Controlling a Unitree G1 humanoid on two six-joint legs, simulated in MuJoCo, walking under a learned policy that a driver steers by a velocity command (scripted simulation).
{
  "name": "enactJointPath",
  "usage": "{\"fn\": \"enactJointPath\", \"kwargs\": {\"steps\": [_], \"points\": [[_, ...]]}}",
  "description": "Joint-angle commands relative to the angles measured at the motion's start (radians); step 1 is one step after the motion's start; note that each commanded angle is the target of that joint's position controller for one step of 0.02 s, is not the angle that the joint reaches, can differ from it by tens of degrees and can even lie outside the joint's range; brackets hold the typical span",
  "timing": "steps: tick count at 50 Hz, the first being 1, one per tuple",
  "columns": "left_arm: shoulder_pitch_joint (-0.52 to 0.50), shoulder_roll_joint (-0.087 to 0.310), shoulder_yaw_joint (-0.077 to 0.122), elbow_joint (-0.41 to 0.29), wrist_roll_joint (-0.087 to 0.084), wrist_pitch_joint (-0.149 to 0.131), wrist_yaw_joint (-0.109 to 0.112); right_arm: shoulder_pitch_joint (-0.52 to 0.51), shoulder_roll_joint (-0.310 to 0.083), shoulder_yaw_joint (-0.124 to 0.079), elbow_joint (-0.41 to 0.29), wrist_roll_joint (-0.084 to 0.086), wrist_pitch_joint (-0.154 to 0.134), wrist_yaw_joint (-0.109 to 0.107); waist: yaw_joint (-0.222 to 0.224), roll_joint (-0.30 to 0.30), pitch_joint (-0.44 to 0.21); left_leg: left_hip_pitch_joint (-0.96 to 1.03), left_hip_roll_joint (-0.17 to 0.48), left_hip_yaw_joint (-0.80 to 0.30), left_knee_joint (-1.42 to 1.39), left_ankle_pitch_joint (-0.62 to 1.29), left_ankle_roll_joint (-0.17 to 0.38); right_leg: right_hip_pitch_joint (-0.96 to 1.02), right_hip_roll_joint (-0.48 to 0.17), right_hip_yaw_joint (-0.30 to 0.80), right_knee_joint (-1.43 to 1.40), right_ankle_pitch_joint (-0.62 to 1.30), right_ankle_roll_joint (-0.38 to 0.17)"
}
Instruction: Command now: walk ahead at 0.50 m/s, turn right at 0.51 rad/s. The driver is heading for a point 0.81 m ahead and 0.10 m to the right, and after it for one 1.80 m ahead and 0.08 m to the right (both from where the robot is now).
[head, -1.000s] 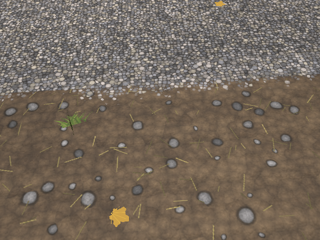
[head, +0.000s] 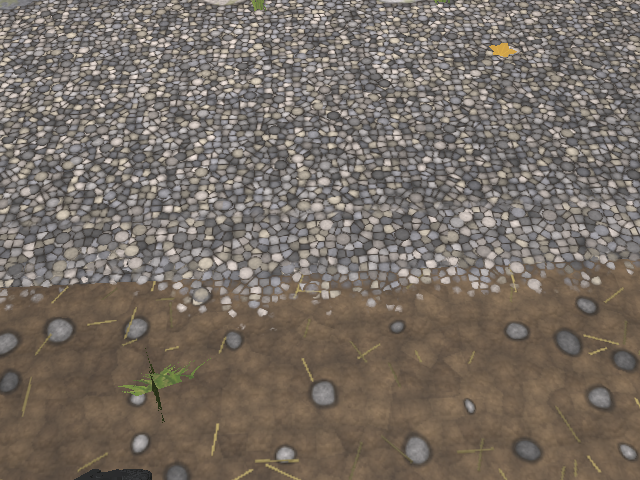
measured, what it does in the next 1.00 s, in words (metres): walks ahead, turning right: left foot, then right foot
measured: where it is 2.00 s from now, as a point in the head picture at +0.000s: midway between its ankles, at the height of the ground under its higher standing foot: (374, 409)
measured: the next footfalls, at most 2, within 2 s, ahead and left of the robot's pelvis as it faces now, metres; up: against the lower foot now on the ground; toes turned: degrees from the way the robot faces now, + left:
left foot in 0.46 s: +0.45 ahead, +0.10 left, +0.00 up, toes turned -20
right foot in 0.94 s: +0.60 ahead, -0.23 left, +0.00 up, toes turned -24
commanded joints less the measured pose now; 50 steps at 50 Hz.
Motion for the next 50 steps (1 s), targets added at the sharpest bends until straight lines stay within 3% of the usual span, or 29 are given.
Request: {"fn": "enactJointPath", "kwargs": {"steps": [1,2,3,4,5,6,9,12,14,16,19,21,22,23,24,25,26,27,28,30,34,39,41,44,46,47,48,49,50], "points": [[0.349,0.306,0.100,-0.021,0.002,-0.005,0.024,0.044,-0.050,0.019,-0.143,-0.015,-0.068,0.019,0.111,-0.207,-0.440,-0.726,-0.124,-0.261,0.855,-0.140,-0.007,0.962,-0.364,0.917,-0.248,-0.123,-0.359],[0.343,0.225,0.078,-0.024,0.012,-0.012,0.023,-0.088,-0.139,-0.006,-0.167,0.025,-0.098,0.038,0.167,-0.103,-0.375,-0.832,-0.057,-0.372,0.879,-0.077,0.020,0.928,-0.336,0.828,-0.304,-0.158,-0.289],[0.284,0.196,0.069,-0.027,0.010,-0.018,0.025,-0.138,-0.140,-0.002,-0.195,0.040,-0.112,0.044,0.134,-0.036,-0.235,-0.852,-0.010,-0.361,0.793,0.014,0.039,0.782,-0.304,0.686,-0.318,-0.115,-0.241],[0.216,0.175,0.062,-0.038,0.004,-0.020,0.024,-0.146,-0.124,0.000,-0.191,0.022,-0.116,0.038,0.083,0.052,-0.149,-0.813,0.030,-0.345,0.691,0.064,0.035,0.627,-0.260,0.580,-0.328,-0.011,-0.209],[0.168,0.152,0.053,-0.055,0.013,-0.020,0.028,-0.132,-0.129,-0.007,-0.184,0.004,-0.108,0.033,0.048,0.054,-0.104,-0.749,0.056,-0.339,0.626,0.101,0.023,0.512,-0.230,0.509,-0.352,0.086,-0.198],[0.144,0.150,0.050,-0.069,0.022,-0.021,0.031,-0.110,-0.131,-0.010,-0.185,-0.002,-0.095,0.033,0.021,0.015,-0.094,-0.691,0.066,-0.341,0.601,0.116,0.005,0.433,-0.212,0.485,-0.372,0.148,-0.205],[0.136,0.170,0.055,-0.064,0.013,-0.023,0.047,-0.104,-0.098,-0.002,-0.186,-0.019,-0.066,0.026,0.004,0.000,-0.076,-0.647,0.068,-0.301,0.450,0.185,-0.057,0.303,-0.159,0.370,-0.396,0.237,-0.192],[0.175,0.196,0.062,-0.046,0.005,-0.014,0.065,-0.225,-0.064,0.014,-0.222,-0.020,-0.060,0.022,0.048,-0.040,-0.053,-0.613,0.033,-0.284,0.201,0.386,-0.089,0.246,-0.103,0.303,-0.384,0.171,-0.144],[0.203,0.202,0.064,-0.034,0.003,-0.007,0.069,-0.296,-0.057,0.019,-0.238,-0.011,-0.065,0.027,0.083,-0.067,-0.055,-0.559,-0.004,-0.279,0.059,0.499,-0.090,0.237,-0.087,0.306,-0.366,0.079,-0.112],[0.234,0.207,0.066,-0.019,-0.001,-0.001,0.068,-0.336,-0.074,0.014,-0.254,0.001,-0.072,0.034,0.101,-0.085,-0.058,-0.534,-0.024,-0.293,-0.008,0.527,-0.084,0.266,-0.107,0.354,-0.340,0.021,-0.098],[0.241,0.191,0.064,-0.012,-0.005,0.006,0.072,-0.330,-0.118,-0.006,-0.260,0.007,-0.087,0.043,0.083,-0.111,-0.064,-0.505,-0.029,-0.330,-0.082,0.453,-0.053,0.350,-0.146,0.458,-0.256,-0.045,-0.077],[0.213,0.178,0.063,-0.019,-0.001,0.012,0.073,-0.246,-0.138,-0.023,-0.240,0.010,-0.097,0.043,0.029,-0.137,-0.074,-0.405,-0.031,-0.315,-0.120,0.390,-0.013,0.356,-0.143,0.493,-0.180,-0.037,-0.051],[0.211,0.143,0.051,-0.025,0.003,0.012,0.072,-0.157,-0.160,-0.038,-0.222,0.002,-0.102,0.038,-0.014,-0.129,-0.122,-0.265,-0.008,-0.319,-0.140,0.380,0.017,0.326,-0.099,0.465,-0.079,-0.016,-0.020],[0.226,0.074,0.026,-0.040,0.015,0.009,0.069,-0.016,-0.213,-0.053,-0.211,-0.016,-0.106,0.030,-0.067,-0.011,-0.251,-0.028,0.163,-0.485,-0.143,0.296,0.081,0.221,-0.033,0.377,0.200,-0.136,0.021],[0.360,0.028,0.010,-0.076,-0.013,0.000,0.067,0.060,-0.298,-0.073,-0.179,-0.028,-0.092,0.034,0.001,0.339,-0.349,0.247,0.376,-0.971,-0.261,0.036,0.245,-0.124,0.091,0.248,0.517,-0.497,0.082],[0.356,0.139,0.028,-0.046,-0.025,0.002,0.073,0.039,-0.206,-0.056,-0.190,-0.005,-0.088,0.040,-0.022,0.245,-0.282,0.215,0.390,-1.062,-0.310,-0.192,0.242,-0.254,0.010,0.268,0.660,-0.451,0.100],[0.256,0.186,0.042,-0.049,-0.016,0.007,0.073,0.007,-0.145,-0.039,-0.197,0.000,-0.082,0.037,-0.049,0.155,-0.170,0.111,0.342,-0.905,-0.317,-0.153,0.202,-0.276,-0.019,0.253,0.695,-0.356,0.104],[0.204,0.175,0.041,-0.055,-0.002,0.009,0.076,-0.029,-0.122,-0.029,-0.197,-0.009,-0.077,0.038,-0.038,0.088,-0.112,0.002,0.294,-0.769,-0.320,-0.012,0.179,-0.242,-0.047,0.227,0.678,-0.285,0.108],[0.162,0.157,0.040,-0.066,0.010,0.006,0.073,-0.049,-0.097,-0.020,-0.187,-0.014,-0.073,0.038,-0.029,0.074,-0.060,-0.081,0.247,-0.672,-0.339,0.105,0.174,-0.223,-0.066,0.229,0.629,-0.238,0.106],[0.170,0.124,0.035,-0.068,-0.001,0.005,0.062,-0.056,-0.078,-0.013,-0.170,-0.018,-0.078,0.035,0.003,0.127,-0.045,-0.157,0.203,-0.558,-0.376,0.237,0.179,-0.155,-0.094,0.215,0.563,-0.200,0.105],[0.105,0.076,0.016,-0.087,0.012,0.003,0.056,-0.025,-0.119,-0.023,-0.128,0.000,-0.085,0.034,0.006,0.093,-0.034,-0.153,0.213,-0.453,-0.423,0.425,0.222,-0.183,-0.108,0.176,0.381,-0.144,0.121],[-0.041,0.045,-0.004,-0.113,0.009,-0.020,0.033,0.018,-0.155,-0.024,-0.085,0.015,-0.066,0.031,-0.043,0.084,-0.014,-0.145,0.175,-0.323,-0.432,0.505,0.189,-0.106,-0.103,0.098,0.086,0.080,0.123],[-0.092,0.045,-0.004,-0.127,0.008,-0.027,0.025,0.047,-0.160,-0.020,-0.063,0.016,-0.053,0.030,-0.056,0.090,-0.002,-0.130,0.174,-0.298,-0.396,0.642,0.172,-0.057,-0.073,0.072,0.002,0.114,0.117],[-0.099,0.071,0.010,-0.136,0.014,-0.036,0.013,0.070,-0.173,-0.020,-0.038,0.022,-0.033,0.026,-0.033,0.117,-0.036,-0.073,0.184,-0.302,-0.290,0.806,0.134,0.043,-0.034,0.072,-0.089,0.102,0.080],[0.064,0.121,0.038,-0.083,0.034,-0.040,0.021,0.035,-0.174,-0.017,-0.044,0.028,-0.028,0.020,0.070,0.100,-0.125,-0.113,0.130,-0.287,-0.111,0.919,0.086,0.304,-0.001,0.055,-0.198,0.237,0.035],[0.164,0.185,0.055,-0.063,0.052,-0.038,0.034,0.035,-0.140,-0.004,-0.065,0.010,-0.036,0.020,0.108,0.048,-0.221,-0.239,0.072,-0.261,0.058,0.735,0.041,0.535,-0.110,0.133,-0.150,0.565,-0.004],[0.243,0.237,0.057,-0.069,0.088,-0.023,0.050,0.122,-0.042,0.032,-0.081,-0.016,-0.047,0.025,0.104,-0.178,-0.384,-0.555,-0.040,-0.229,0.424,0.112,-0.035,0.887,-0.417,0.431,-0.063,0.979,-0.159],[0.261,0.191,0.042,-0.066,0.070,-0.006,0.048,0.222,-0.061,0.033,-0.041,0.001,-0.045,0.030,0.099,-0.230,-0.549,-0.584,-0.058,-0.376,0.607,-0.274,-0.054,0.922,-0.515,0.539,-0.059,1.067,-0.253],[0.219,0.175,0.044,-0.060,0.045,0.008,0.043,0.169,-0.150,0.004,-0.047,0.033,-0.033,0.030,0.105,-0.171,-0.472,-0.647,-0.019,-0.373,0.677,-0.246,-0.064,0.816,-0.456,0.459,-0.118,0.841,-0.241]]}}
